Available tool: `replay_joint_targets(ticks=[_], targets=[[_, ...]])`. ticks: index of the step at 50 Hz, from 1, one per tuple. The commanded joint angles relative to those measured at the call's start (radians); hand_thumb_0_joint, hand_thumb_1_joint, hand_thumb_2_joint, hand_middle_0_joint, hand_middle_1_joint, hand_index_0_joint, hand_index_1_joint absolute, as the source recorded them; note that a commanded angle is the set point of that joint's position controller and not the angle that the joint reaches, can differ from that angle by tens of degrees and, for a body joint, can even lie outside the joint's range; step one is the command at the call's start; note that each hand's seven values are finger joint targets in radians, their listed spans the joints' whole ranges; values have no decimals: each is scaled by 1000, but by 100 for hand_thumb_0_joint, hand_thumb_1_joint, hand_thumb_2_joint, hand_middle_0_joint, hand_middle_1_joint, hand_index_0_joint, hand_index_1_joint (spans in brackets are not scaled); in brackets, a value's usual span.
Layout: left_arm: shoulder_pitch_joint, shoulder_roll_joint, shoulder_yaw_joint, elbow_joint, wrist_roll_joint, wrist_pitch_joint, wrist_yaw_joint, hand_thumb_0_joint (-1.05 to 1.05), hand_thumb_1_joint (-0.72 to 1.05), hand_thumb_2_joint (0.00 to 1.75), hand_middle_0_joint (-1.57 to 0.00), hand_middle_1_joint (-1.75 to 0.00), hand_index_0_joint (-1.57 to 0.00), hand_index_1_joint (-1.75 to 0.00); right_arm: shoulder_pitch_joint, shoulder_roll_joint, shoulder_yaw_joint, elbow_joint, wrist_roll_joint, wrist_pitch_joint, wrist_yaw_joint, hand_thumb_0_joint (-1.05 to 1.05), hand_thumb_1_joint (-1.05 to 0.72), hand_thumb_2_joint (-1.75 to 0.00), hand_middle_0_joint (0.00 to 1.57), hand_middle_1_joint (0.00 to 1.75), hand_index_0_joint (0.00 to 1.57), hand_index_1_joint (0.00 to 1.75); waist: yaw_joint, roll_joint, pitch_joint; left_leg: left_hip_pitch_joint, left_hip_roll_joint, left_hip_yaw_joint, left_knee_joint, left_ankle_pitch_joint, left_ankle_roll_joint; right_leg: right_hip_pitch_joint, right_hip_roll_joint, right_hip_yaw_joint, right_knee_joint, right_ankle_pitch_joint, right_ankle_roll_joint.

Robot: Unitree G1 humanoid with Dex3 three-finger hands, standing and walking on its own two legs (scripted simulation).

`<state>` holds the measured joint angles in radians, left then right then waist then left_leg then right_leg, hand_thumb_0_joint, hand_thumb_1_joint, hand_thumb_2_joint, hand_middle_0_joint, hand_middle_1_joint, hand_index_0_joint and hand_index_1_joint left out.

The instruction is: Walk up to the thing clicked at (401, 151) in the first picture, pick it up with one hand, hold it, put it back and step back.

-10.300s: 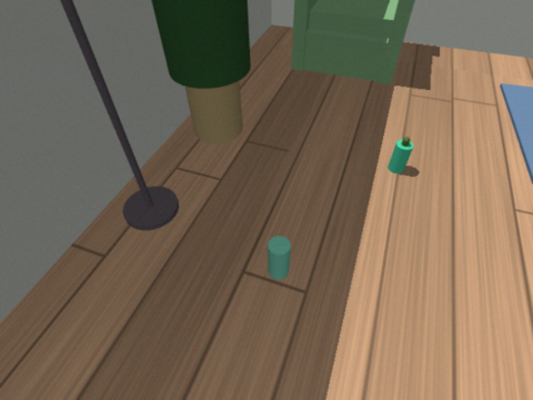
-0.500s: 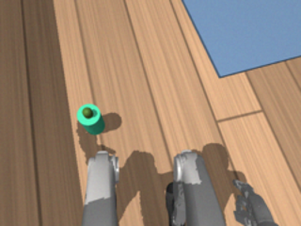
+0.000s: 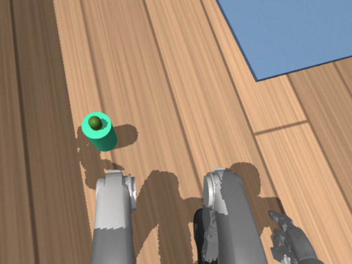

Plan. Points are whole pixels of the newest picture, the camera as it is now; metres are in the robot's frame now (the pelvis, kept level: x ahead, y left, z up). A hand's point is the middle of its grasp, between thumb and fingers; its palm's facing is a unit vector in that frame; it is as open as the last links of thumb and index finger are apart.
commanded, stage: go down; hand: left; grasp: from the side
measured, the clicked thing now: (100, 131) +0.47 +0.22 -0.30
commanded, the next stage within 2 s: approach in 0.32 s
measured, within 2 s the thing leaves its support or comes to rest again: neither
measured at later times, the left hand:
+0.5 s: hand out of the picture +0.38 +0.42 -0.01, palm faces +0.20 -0.98 -0.08, open 17.3 cm
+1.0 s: hand (48, 136) +0.42 +0.34 -0.20, palm faces +0.11 -0.99 +0.03, open 17.5 cm
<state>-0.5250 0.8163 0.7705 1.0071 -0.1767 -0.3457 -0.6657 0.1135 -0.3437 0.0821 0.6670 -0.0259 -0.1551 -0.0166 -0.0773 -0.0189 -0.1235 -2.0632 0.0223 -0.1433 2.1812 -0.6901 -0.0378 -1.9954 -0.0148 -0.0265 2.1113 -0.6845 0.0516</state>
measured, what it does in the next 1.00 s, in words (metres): lowers itself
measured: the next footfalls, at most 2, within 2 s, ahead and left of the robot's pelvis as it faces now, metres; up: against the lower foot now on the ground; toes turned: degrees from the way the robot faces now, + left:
none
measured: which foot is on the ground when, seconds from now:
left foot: down 0.00-1.00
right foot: down 0.00-1.00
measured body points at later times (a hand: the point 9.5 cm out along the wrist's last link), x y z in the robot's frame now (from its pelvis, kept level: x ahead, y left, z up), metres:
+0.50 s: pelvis +0.00 +0.00 -0.02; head +0.20 +0.07 +0.38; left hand +0.37 +0.47 +0.00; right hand +0.15 -0.27 -0.12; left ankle +0.08 +0.13 -0.37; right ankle +0.10 -0.14 -0.37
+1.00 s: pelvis -0.01 +0.01 -0.10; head +0.23 +0.12 +0.26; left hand +0.41 +0.39 -0.20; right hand +0.14 -0.27 -0.17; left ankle +0.08 +0.13 -0.37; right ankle +0.10 -0.14 -0.37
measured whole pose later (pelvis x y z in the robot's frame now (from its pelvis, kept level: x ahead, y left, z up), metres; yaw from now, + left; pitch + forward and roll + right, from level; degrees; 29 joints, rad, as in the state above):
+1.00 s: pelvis -0.01 +0.01 -0.10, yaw -5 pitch +23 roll -11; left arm -0.64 0.85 0.76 1.28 -0.20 -0.75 -0.62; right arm -0.03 -0.38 0.27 0.63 -0.18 -0.10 0.05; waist -0.19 -0.15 0.12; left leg -2.26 0.00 -0.26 2.54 -0.71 -0.05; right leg -2.15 0.04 -0.08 2.40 -0.68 0.06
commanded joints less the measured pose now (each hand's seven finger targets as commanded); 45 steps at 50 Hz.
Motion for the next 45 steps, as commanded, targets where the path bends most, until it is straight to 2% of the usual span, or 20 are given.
replay_joint_targets(ticks=[1,4,11,12,20,21,22,23,24,25,27,32,33,36,39,41,42,43,44,45], targets=[[-191,422,80,-206,-31,-62,-9,0,-51,9,-4,-7,-3,-7,109,-234,-85,-58,5,-31,-19,0,-91,-91,20,30,20,30,44,261,-586,484,5,63,-313,109,50,231,17,-74,-188,111,-88],[-189,412,80,-182,-39,-61,-11,0,-52,8,-4,-6,-3,-7,112,-232,-84,-57,5,-31,-18,0,-91,-91,20,30,20,30,37,232,-585,457,0,75,-289,119,55,241,19,-70,-193,115,-86],[-194,452,100,-169,-37,-64,-19,0,-49,9,-4,-6,-3,-7,119,-233,-76,-55,2,-29,-17,0,-91,-91,20,30,20,30,39,217,-588,421,-4,87,-263,139,59,264,19,-70,-185,125,-84],[-190,433,94,-167,-37,-66,-21,0,-50,9,-3,-6,-3,-7,113,-234,-79,-55,3,-28,-17,0,-91,-91,20,30,20,30,36,225,-576,432,-1,80,-266,130,57,233,19,-73,-176,119,-86],[-236,459,104,-179,-40,-75,-31,0,-48,9,-4,-6,-3,-7,114,-239,-75,-54,-3,-26,-13,0,-91,-91,20,30,20,30,28,242,-583,426,-1,82,-249,125,56,227,19,-73,-162,115,-85],[-225,460,104,-161,-36,-74,-32,0,-51,14,-6,-10,-3,-13,118,-242,-76,-53,-2,-24,-14,0,-92,-91,20,30,20,30,30,250,-582,433,0,78,-253,127,54,213,19,-74,-156,118,-86],[-246,467,102,-177,-37,-77,-35,0,-55,6,-7,-6,-5,-8,111,-245,-74,-51,-3,-25,-13,0,-90,-90,20,30,20,30,31,272,-570,442,2,74,-250,118,54,188,18,-75,-146,112,-88],[-227,449,101,-125,-39,-78,-37,0,-55,3,-8,-7,-5,-9,120,-242,-70,-48,-5,-24,-12,0,-91,-90,20,30,20,30,9,242,-558,411,0,73,-238,129,54,203,19,-79,-143,119,-86],[-224,439,102,-116,-42,-86,-41,0,-57,3,-8,-7,-5,-9,115,-244,-68,-46,-4,-27,-11,0,-91,-90,20,30,20,30,13,233,-539,408,0,66,-233,128,54,170,19,-83,-130,118,-88],[-238,435,97,-103,-50,-100,-45,0,-59,2,-8,-7,-6,-9,108,-245,-64,-44,-4,-27,-8,0,-91,-90,20,30,20,30,7,230,-516,390,2,61,-225,115,54,154,20,-84,-122,107,-88],[-241,382,82,-49,-69,-128,-56,0,-59,2,-8,-7,-6,-8,103,-249,-53,-45,-13,-31,-6,0,-91,-90,20,30,20,30,-19,214,-480,365,1,61,-192,126,55,144,22,-91,-110,117,-86],[-274,335,47,69,-100,-226,-63,0,-59,1,-8,-8,-7,-9,85,-264,-23,-51,-35,-42,7,0,-91,-90,20,30,20,30,-56,158,-451,296,3,62,-114,113,55,146,32,-107,-76,109,-81],[-285,341,43,82,-97,-247,-60,0,-58,1,-8,-7,-6,-8,75,-268,-19,-52,-40,-40,10,0,-90,-90,20,30,20,30,-60,150,-440,281,5,57,-106,85,56,130,35,-114,-69,85,-80],[-305,354,32,114,-90,-304,-43,0,-58,1,-8,-7,-7,-8,52,-285,4,-59,-64,-32,19,0,-90,-90,20,30,20,30,-60,180,-440,279,8,53,-64,96,48,122,40,-126,-28,99,-81],[-331,416,58,89,-74,-360,-19,0,-58,2,-8,-7,-7,-8,36,-296,25,-59,-91,-13,29,0,-90,-90,20,30,20,30,-52,231,-474,293,14,50,-26,116,41,136,46,-134,10,117,-80],[-315,427,63,95,-59,-391,2,0,-57,4,-8,-8,-6,-9,18,-308,40,-67,-108,4,36,0,-90,-90,20,30,20,30,-57,277,-461,302,16,45,-18,124,34,132,48,-146,39,124,-81],[-344,428,57,47,-58,-414,9,0,-56,4,-7,-8,-6,-9,-5,-311,52,-80,-114,11,39,0,-91,-90,20,30,20,30,-58,294,-479,324,19,36,-12,138,29,123,49,-154,56,136,-82],[-307,450,75,81,-48,-426,18,0,-57,5,-7,-9,-5,-10,-6,-322,57,-68,-123,21,41,0,-91,-90,20,30,20,30,-56,327,-478,352,23,33,-8,162,24,120,51,-158,74,152,-83],[-312,434,65,76,-48,-443,23,0,-57,4,-7,-8,-6,-10,-14,-332,64,-73,-131,29,43,0,-91,-91,20,30,20,30,-76,345,-479,360,24,24,2,178,20,121,50,-166,86,169,-83],[-284,417,66,95,-50,-453,29,0,-55,5,-7,-9,-5,-10,-20,-333,71,-66,-141,37,44,0,-91,-91,20,30,20,30,-74,351,-477,365,27,22,17,200,18,125,53,-168,95,189,-82]])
